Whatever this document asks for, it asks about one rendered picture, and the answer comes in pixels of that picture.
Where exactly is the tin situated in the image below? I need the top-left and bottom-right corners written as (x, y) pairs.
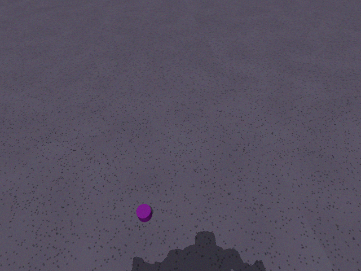
top-left (136, 204), bottom-right (152, 222)

